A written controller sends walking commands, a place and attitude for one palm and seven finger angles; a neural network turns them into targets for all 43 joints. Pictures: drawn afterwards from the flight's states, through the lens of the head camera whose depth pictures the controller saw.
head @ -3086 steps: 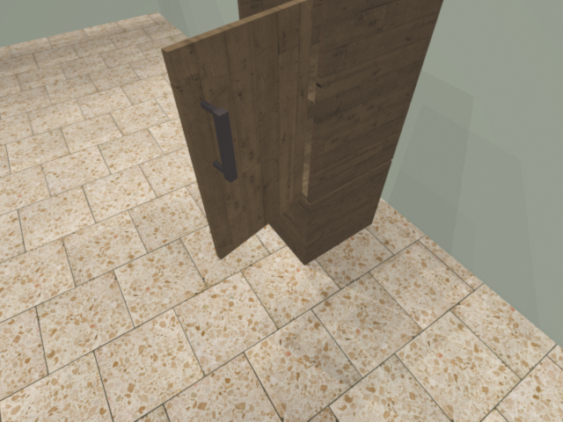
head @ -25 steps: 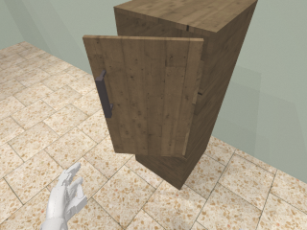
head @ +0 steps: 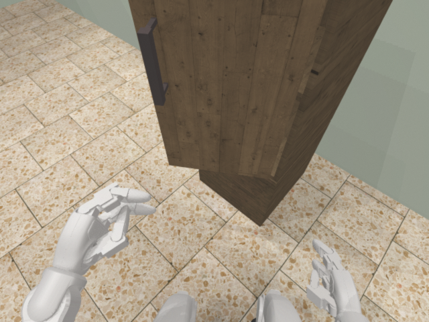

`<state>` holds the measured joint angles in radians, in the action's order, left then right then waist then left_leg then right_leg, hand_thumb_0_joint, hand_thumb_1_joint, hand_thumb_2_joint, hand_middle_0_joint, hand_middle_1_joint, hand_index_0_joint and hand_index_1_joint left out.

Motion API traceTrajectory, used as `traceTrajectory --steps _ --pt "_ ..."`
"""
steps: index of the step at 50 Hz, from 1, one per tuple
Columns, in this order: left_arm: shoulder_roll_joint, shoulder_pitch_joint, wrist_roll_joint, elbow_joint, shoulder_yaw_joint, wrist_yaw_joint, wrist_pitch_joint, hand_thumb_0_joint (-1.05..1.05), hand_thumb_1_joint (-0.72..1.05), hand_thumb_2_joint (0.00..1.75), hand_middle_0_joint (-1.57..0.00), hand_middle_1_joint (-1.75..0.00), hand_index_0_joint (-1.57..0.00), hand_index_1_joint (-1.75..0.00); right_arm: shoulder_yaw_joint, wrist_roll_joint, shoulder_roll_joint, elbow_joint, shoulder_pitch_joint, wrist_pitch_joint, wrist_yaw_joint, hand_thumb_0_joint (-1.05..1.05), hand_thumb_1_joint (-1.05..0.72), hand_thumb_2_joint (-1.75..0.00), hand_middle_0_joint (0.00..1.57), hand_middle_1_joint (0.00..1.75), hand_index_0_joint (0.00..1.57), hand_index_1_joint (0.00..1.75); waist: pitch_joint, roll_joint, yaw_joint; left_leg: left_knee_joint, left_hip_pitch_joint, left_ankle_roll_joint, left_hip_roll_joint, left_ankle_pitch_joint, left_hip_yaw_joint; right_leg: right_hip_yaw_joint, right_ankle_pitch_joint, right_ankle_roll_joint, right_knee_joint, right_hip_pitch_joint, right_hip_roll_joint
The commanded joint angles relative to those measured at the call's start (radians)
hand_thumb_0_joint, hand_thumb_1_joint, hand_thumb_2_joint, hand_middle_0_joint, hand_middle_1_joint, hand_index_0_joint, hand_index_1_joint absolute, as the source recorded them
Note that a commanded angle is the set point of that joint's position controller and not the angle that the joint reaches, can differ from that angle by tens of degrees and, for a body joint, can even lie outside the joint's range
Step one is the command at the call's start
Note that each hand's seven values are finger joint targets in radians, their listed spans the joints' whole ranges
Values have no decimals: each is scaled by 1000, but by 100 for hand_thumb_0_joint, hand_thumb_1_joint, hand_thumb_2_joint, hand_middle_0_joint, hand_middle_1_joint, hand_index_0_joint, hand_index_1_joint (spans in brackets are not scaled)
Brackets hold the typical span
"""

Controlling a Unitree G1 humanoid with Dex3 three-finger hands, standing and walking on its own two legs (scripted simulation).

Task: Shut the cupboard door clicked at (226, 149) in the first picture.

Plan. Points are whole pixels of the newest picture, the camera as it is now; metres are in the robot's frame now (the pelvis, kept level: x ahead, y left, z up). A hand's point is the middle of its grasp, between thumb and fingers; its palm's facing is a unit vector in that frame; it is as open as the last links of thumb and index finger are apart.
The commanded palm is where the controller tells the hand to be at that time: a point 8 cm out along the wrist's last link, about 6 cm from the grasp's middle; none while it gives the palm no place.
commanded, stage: raise the hand and make a fist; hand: left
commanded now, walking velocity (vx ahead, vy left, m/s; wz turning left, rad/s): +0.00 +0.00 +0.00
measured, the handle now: (156, 64) +0.56 +0.17 +0.16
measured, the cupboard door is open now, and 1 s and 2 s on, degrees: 32 32 32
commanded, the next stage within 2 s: bring the fist close to the handle in 1.24 s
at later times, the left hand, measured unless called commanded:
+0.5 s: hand (102, 212) +0.25 +0.19 +0.12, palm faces -0.05 -1.00 -0.07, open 3.2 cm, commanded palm +0.23 +0.24 +0.13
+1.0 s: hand (101, 188) +0.27 +0.19 +0.16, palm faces -0.06 -1.00 -0.06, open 3.1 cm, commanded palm +0.24 +0.24 +0.16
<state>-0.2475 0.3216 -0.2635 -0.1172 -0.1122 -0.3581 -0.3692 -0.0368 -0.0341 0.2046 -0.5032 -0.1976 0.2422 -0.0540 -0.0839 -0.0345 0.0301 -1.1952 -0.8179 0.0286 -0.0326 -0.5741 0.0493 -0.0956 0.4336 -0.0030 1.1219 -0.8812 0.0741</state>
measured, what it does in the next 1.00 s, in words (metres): rises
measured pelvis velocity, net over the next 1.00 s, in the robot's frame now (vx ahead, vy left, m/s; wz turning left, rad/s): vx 0.04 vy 0.00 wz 0.00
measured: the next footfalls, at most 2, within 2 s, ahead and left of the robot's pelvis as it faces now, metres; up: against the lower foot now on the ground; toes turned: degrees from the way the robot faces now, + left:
none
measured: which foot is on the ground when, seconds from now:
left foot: down 0.00-1.00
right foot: down 0.00-1.00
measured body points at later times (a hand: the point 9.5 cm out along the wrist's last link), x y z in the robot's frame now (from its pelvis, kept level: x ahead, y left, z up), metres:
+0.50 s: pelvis +0.04 +0.01 +0.04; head +0.07 +0.01 +0.49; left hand +0.25 +0.24 +0.13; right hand +0.22 -0.22 -0.01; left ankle +0.01 +0.13 -0.65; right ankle +0.07 -0.13 -0.65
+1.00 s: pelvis +0.04 +0.00 +0.06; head +0.05 -0.02 +0.51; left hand +0.27 +0.24 +0.16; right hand +0.21 -0.24 -0.01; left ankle +0.01 +0.13 -0.65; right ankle +0.07 -0.13 -0.65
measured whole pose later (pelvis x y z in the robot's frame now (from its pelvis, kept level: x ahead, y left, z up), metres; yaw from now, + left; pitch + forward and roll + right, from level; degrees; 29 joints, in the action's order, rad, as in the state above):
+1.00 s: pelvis +0.04 +0.00 +0.06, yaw +0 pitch +5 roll -1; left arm -0.26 0.30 -0.30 -0.12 -0.21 -0.33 -0.12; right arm -0.04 -0.04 0.26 -0.52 -0.30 0.23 -0.07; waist -0.07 -0.05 0.02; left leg -0.81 -0.43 0.02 -0.03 -0.47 0.02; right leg -0.09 0.35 -0.01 0.78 -0.51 0.06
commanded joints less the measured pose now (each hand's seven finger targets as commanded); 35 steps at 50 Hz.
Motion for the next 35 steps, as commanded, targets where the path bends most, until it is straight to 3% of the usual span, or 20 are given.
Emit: traceTrajectory --steps 1,3,5,8,11,13,14,16,18,19,20,22,24,26,29,32,34,35 --pt "-149 154 -41 -185 -170 15 180 0 90 90 -82 -98 -82 -98 88 -17 148 230 36 18 -20 0 -90 -90 20 30 20 30 -260 85 32 308 46 -40 61 193 -39 86 51 7 -281 393 -39" --pt "-132 153 -71 -273 -221 85 171 0 90 90 -86 -102 -86 -102 82 -6 122 237 37 12 -21 0 -90 -90 20 30 20 30 -277 107 51 325 75 -34 57 274 -40 58 -67 9 -262 439 -50" --pt "-122 130 -77 -338 -231 149 104 0 90 90 -90 -106 -90 -106 74 6 110 226 18 21 -22 0 -90 -90 20 30 20 30 -261 77 51 343 102 -30 52 326 -33 31 -162 15 -241 441 -63" --pt "-86 103 -36 -313 -154 174 -6 0 90 90 -95 -112 -95 -112 71 23 123 190 -22 34 -9 0 -90 -90 20 30 20 30 -174 41 0 339 112 -27 44 332 -27 13 -188 17 -222 351 -69" --pt "-46 84 -2 -280 -36 120 -51 0 90 90 -101 -118 -101 -118 71 21 150 177 -47 51 -2 0 -90 -90 20 30 20 30 -129 -8 -50 339 135 -30 39 278 -21 7 -124 18 -231 277 -66" --pt "-50 69 -5 -264 5 67 -26 0 90 90 -104 -122 -104 -122 72 9 165 179 -55 64 -7 0 -90 -90 20 30 20 30 -103 -39 -65 352 144 -33 43 210 -18 25 -53 17 -272 266 -62" --pt "-64 61 -2 -249 1 51 -4 0 90 90 -106 -124 -106 -124 72 2 170 179 -56 67 -11 0 -90 -90 20 30 20 30 -93 -11 -68 358 144 -38 41 199 -14 26 -38 18 -284 276 -65" --pt "-126 63 -3 -279 -61 39 34 0 90 90 -110 -128 -110 -128 78 -4 175 190 -56 70 -17 0 -90 -90 20 30 20 30 -148 -11 -45 375 165 -38 42 210 -11 31 -45 18 -296 320 -61" --pt "-169 56 -11 -331 -134 61 57 0 90 90 -113 -132 -113 -132 77 0 165 200 -47 64 -22 0 -90 -90 20 30 20 30 -200 -13 -17 390 190 -37 44 265 -15 23 -101 18 -291 377 -61" --pt "-202 56 -16 -340 -188 84 63 0 90 90 -115 -134 -115 -134 73 2 157 195 -36 57 -24 0 -90 -90 20 30 20 30 -201 -42 2 397 198 -34 44 288 -17 19 -123 23 -287 404 -66" --pt "-172 65 -33 -358 -194 101 63 0 90 90 -117 -136 -117 -136 69 3 146 203 -36 52 -24 0 -90 -90 20 30 20 30 -215 -26 8 409 216 -30 44 327 -14 4 -170 23 -279 427 -67" --pt "-146 77 -55 -378 -203 129 59 0 90 90 -121 -140 -121 -140 65 3 134 203 -38 42 -21 0 -90 -90 20 30 20 30 -220 -50 18 415 243 -20 42 403 -19 -3 -259 24 -274 459 -72" --pt "-130 70 -55 -357 -188 141 62 0 90 90 -124 -144 -124 -144 59 5 135 196 -42 32 -18 0 -90 -90 20 30 20 30 -192 -36 6 415 253 -21 39 449 -21 -7 -311 22 -281 464 -78" --pt "-90 64 -41 -320 -127 125 78 0 90 90 -128 -148 -128 -148 59 3 141 187 -53 28 -11 0 -90 -90 20 30 20 30 -148 -34 -20 419 265 -18 33 473 -22 -9 -344 16 -291 445 -76" --pt "-69 30 -19 -250 -56 76 133 0 90 90 -130 -150 -130 -150 55 -1 159 178 -57 26 -10 0 -90 -90 20 30 20 30 -75 -16 -50 433 264 -27 31 414 -23 0 -306 14 -336 426 -76" --pt "-133 -31 -17 -257 -97 42 170 0 90 90 -130 -150 -130 -150 53 -2 170 186 -51 31 -20 0 -90 -90 20 30 20 30 -101 14 -42 452 276 -32 35 377 -20 12 -282 13 -364 459 -68" --pt "-196 -63 -27 -296 -175 49 166 0 90 90 -130 -150 -130 -150 51 2 166 183 -39 33 -26 0 -90 -90 20 30 20 30 -152 6 -22 457 304 -35 37 409 -25 18 -312 15 -368 509 -67" --pt "-195 -71 -35 -319 -193 53 157 0 90 90 -130 -150 -130 -150 46 2 157 187 -34 36 -25 0 -90 -90 20 30 20 30 -191 -11 -9 465 324 -32 40 436 -24 17 -339 17 -364 538 -64"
